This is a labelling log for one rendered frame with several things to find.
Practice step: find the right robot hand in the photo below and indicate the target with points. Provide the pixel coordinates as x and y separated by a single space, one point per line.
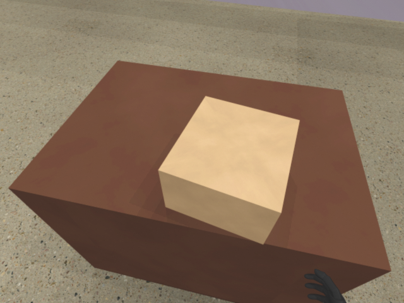
330 290

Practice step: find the pedestal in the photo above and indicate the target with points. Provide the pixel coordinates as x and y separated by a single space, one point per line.
96 184

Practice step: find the carton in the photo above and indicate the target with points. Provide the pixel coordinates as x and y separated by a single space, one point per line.
230 168

